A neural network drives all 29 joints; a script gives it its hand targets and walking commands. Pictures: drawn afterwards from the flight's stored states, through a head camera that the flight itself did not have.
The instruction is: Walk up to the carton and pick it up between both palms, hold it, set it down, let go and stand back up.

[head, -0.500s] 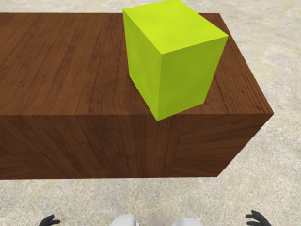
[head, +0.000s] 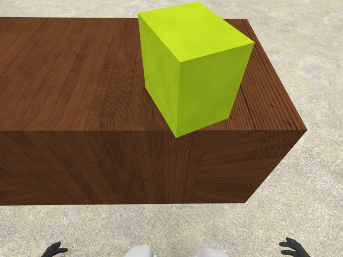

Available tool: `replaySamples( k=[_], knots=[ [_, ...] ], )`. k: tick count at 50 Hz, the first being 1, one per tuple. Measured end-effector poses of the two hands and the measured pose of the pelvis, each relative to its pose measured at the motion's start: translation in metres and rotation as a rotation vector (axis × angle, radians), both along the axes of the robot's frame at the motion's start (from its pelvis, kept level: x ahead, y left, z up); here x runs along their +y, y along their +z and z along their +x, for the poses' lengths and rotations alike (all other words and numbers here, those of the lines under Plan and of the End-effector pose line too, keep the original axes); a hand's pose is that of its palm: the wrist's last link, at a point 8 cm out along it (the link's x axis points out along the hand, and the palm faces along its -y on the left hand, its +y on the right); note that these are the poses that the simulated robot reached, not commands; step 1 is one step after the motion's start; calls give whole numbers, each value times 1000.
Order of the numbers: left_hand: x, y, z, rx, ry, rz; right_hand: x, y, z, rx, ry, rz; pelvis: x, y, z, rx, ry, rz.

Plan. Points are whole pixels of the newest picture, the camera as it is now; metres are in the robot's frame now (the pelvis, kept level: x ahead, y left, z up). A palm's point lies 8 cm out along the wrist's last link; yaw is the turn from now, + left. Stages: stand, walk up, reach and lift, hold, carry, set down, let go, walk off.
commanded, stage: walk up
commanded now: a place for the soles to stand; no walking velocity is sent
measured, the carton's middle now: (187, 70) +0.61 -0.04 +0.09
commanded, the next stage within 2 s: none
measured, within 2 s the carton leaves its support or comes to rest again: neither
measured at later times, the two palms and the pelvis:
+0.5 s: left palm out of the picture +0.10 +0.31 -0.10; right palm out of the picture +0.10 -0.30 -0.09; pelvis +0.00 +0.00 +0.00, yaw +0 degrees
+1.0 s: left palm out of the picture +0.09 +0.30 -0.10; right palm out of the picture +0.09 -0.31 -0.09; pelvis +0.00 -0.01 +0.00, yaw +0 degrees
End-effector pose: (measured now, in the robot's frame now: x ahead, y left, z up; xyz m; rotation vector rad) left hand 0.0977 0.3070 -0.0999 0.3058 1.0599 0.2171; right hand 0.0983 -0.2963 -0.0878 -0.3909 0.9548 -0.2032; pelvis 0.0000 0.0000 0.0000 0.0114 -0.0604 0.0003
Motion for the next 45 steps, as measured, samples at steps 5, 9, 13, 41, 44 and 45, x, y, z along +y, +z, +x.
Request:
replaySamples(
  k=[5,9,13,41,44,45],
  knots=[
    [1,0,0,-2,-1,-2,1,0,-1,2,0,1,1,0,-1,-1,0,-1],
    [1,0,0,-7,-1,-3,1,1,0,-6,2,1,1,0,-1,-2,0,-2],
    [-1,1,-1,-7,0,0,-1,0,-1,-9,3,4,-1,0,-2,-4,0,1],
    [-4,1,-1,-3,2,2,-3,-2,-1,6,4,9,-4,0,-1,-4,3,5],
    [-4,2,-1,-5,1,3,-4,-2,-3,1,6,9,-5,0,-1,-5,4,5],
    [-5,2,-2,-3,1,4,-5,-3,-3,2,5,8,-6,-1,-2,-6,4,7]
  ],
)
